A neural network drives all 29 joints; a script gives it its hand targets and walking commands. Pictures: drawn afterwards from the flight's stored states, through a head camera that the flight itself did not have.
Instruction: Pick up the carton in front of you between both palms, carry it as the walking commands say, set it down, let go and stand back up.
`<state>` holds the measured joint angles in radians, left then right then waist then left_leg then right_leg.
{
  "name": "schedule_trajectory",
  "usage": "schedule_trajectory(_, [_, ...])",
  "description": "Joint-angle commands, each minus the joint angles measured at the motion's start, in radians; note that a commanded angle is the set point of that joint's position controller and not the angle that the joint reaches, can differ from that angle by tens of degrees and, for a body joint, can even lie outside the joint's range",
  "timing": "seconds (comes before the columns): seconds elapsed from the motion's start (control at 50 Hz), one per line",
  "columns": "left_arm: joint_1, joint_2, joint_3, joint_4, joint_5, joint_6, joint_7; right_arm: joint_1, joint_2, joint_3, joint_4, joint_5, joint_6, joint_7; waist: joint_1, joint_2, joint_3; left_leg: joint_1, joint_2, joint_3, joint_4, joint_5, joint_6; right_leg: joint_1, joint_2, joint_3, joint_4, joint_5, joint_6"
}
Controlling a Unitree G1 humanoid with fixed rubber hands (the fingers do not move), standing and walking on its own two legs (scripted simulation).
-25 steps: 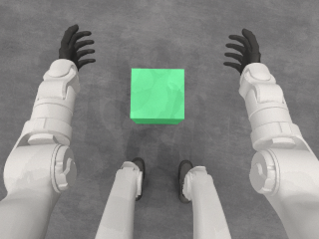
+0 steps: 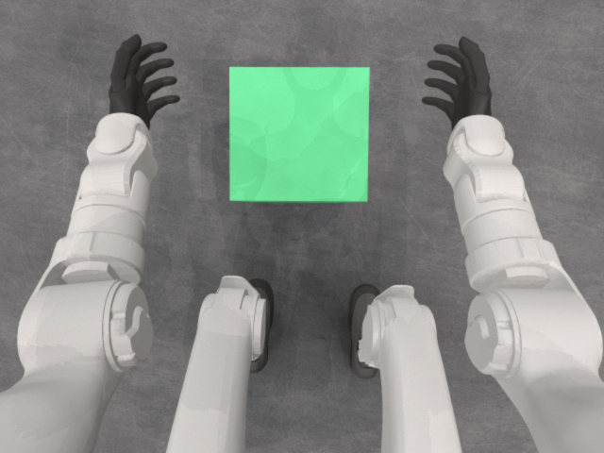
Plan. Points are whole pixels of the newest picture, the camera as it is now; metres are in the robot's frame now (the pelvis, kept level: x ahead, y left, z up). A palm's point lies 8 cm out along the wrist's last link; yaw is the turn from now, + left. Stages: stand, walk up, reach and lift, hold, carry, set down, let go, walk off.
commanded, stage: reach and lift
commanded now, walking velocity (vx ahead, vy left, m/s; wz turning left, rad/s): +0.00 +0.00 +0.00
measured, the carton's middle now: (299, 147) +0.49 +0.04 -0.41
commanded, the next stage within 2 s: none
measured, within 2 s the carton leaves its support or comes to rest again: leaves its support in 1.36 s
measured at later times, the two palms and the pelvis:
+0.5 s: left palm (190, 140) +0.48 +0.22 -0.33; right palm (414, 141) +0.50 -0.15 -0.33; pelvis -0.05 +0.00 -0.15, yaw +0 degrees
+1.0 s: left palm (208, 137) +0.49 +0.19 -0.33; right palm (397, 136) +0.51 -0.12 -0.33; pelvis -0.04 +0.00 -0.16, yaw +1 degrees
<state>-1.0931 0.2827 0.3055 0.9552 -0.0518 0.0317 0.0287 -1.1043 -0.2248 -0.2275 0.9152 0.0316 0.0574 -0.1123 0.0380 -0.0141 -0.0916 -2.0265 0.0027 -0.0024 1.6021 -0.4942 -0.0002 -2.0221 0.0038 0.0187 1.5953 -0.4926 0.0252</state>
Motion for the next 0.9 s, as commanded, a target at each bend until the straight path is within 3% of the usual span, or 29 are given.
schedule_trajectory(0.0, [-0.226,0.168,-0.049,-0.129,-0.067,-0.016,0.017,-0.240,-0.113,0.054,-0.137,0.062,-0.012,-0.023,0.024,-0.024,-1.114,0.564,-0.058,0.024,0.038,0.547,-0.038,0.577,0.074,-0.041,0.070,0.485,0.016])
schedule_trajectory(0.12, [-0.375,0.230,-0.106,-0.130,-0.134,0.020,0.041,-0.385,-0.162,0.097,-0.152,0.132,0.027,-0.050,0.031,-0.016,-1.116,0.469,-0.042,0.050,0.157,0.343,-0.040,0.586,0.069,-0.051,0.196,0.319,0.012])
schedule_trajectory(0.26, [-0.502,0.241,-0.139,0.047,-0.150,0.027,0.057,-0.504,-0.185,0.111,0.040,0.153,0.031,-0.046,0.030,0.001,-0.852,0.341,-0.012,0.042,0.246,0.130,-0.034,0.420,0.042,-0.048,0.283,0.105,0.013])
schedule_trajectory(0.4, [-0.598,0.261,-0.175,0.148,-0.168,-0.013,0.056,-0.603,-0.220,0.132,0.151,0.177,-0.013,-0.026,0.027,0.006,-0.748,0.316,0.000,0.016,0.343,0.166,-0.034,0.340,0.027,-0.039,0.387,0.128,0.012])
schedule_trajectory(0.52, [-0.664,0.266,-0.244,0.101,-0.234,-0.031,0.076,-0.659,-0.269,0.180,0.118,0.234,-0.042,-0.032,0.018,0.026,-0.891,0.446,-0.006,0.010,0.412,0.289,-0.039,0.374,0.024,-0.057,0.464,0.223,0.006])
schedule_trajectory(0.64, [-0.622,0.245,-0.250,0.063,-0.256,-0.025,0.097,-0.645,-0.252,0.210,0.076,0.240,-0.040,-0.035,0.022,-0.018,-0.962,0.513,-0.025,0.017,0.431,0.363,-0.037,0.406,0.032,-0.075,0.484,0.269,0.011])
schedule_trajectory(0.78, [-0.560,0.194,-0.210,0.144,-0.192,-0.029,0.085,-0.573,-0.202,0.171,0.163,0.202,-0.042,-0.024,0.022,-0.004,-0.729,0.331,-0.026,0.023,0.408,0.271,-0.039,0.296,0.037,-0.051,0.456,0.214,0.014])
schedule_trajectory(0.88, [-0.597,0.153,-0.235,0.141,-0.192,-0.035,0.075,-0.600,-0.164,0.175,0.184,0.195,-0.051,-0.023,0.013,0.005,-0.708,0.303,-0.029,0.022,0.398,0.246,-0.043,0.298,0.041,-0.044,0.438,0.207,0.012])
